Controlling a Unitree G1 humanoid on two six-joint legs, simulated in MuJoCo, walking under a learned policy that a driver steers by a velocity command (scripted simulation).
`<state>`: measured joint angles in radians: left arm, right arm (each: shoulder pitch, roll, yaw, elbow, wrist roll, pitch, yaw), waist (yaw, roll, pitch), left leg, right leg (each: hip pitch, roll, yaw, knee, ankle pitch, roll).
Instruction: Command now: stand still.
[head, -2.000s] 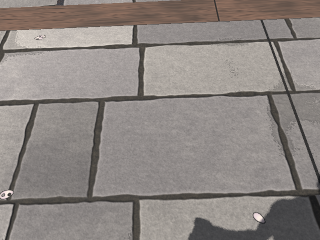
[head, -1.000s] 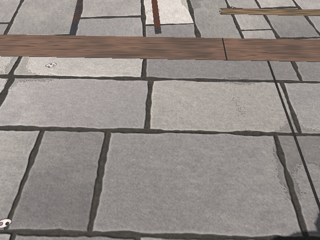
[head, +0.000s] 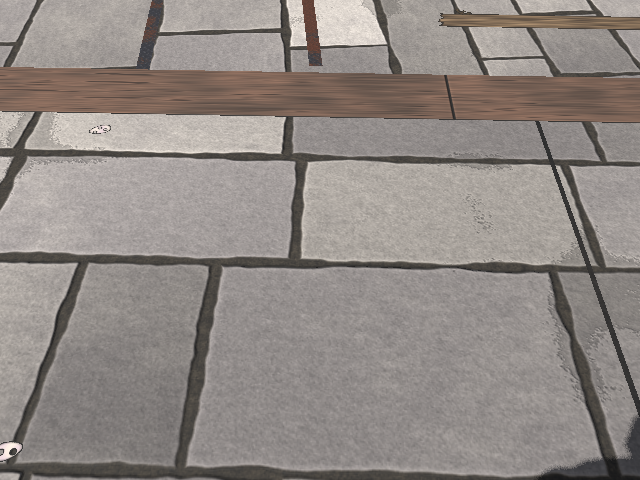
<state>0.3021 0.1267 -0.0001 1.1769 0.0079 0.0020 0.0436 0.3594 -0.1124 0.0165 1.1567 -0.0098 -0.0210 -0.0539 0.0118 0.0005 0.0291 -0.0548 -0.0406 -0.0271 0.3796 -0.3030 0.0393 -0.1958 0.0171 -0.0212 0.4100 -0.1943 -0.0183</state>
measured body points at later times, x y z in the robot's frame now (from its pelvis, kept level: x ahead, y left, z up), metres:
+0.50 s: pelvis +0.00 +0.01 +0.00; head +0.01 +0.01 +0.45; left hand -0.03 +0.21 -0.17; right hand -0.04 -0.20 -0.16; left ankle -0.06 +0.10 -0.74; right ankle +0.02 -0.11 -0.74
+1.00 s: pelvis +0.10 -0.04 -0.02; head +0.11 -0.06 +0.43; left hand +0.16 +0.21 -0.15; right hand -0.03 -0.26 -0.17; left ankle -0.06 +0.09 -0.72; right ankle +0.13 -0.12 -0.74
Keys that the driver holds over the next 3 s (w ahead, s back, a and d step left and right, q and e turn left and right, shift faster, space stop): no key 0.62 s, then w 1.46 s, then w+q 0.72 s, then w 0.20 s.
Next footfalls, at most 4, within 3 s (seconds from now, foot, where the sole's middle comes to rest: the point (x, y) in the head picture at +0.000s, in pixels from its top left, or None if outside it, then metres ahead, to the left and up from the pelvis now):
0.96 right None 0.17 -0.13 -0.78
1.46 left None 0.51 0.02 -0.78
2.02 right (395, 350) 0.83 -0.14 -0.78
2.60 left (323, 264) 1.09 0.03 -0.78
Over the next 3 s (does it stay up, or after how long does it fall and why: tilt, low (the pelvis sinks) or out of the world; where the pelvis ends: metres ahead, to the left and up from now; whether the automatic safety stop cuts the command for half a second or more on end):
stays up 1.16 0.02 0.00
